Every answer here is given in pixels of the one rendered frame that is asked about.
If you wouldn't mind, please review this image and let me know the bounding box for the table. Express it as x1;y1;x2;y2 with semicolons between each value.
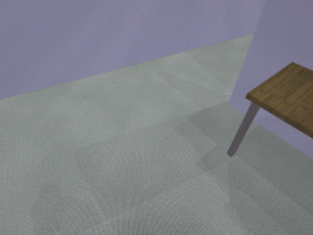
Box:
227;62;313;157

